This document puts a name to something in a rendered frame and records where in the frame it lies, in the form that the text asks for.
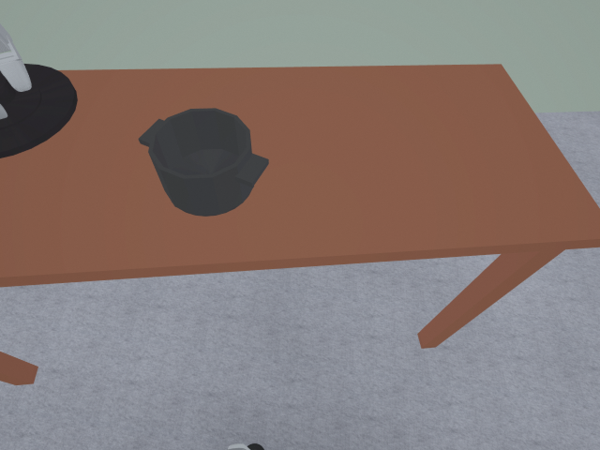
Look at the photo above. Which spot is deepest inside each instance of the left robot hand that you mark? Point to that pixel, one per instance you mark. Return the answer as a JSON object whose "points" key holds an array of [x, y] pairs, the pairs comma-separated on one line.
{"points": [[12, 66]]}

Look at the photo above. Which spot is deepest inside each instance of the table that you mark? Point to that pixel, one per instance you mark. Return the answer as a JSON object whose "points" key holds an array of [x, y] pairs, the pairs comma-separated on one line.
{"points": [[367, 164]]}

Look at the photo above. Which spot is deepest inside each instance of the lid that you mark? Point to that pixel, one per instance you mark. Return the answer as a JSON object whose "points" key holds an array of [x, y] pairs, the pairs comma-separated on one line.
{"points": [[34, 116]]}

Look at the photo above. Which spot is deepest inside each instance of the pot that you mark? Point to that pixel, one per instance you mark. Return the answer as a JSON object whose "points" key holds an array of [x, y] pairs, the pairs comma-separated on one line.
{"points": [[204, 160]]}

